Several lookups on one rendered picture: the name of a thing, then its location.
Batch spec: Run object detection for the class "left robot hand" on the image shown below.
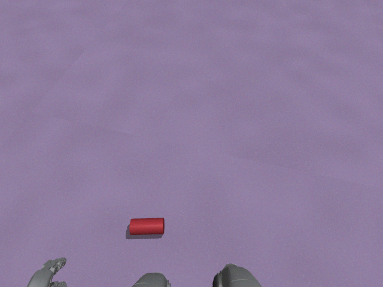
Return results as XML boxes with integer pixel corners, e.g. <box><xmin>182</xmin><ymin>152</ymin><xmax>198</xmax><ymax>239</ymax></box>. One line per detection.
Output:
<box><xmin>27</xmin><ymin>258</ymin><xmax>67</xmax><ymax>287</ymax></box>

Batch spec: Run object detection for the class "can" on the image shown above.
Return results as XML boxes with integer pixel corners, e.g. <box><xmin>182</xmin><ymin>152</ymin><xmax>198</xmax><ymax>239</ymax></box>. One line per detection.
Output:
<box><xmin>129</xmin><ymin>218</ymin><xmax>165</xmax><ymax>235</ymax></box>

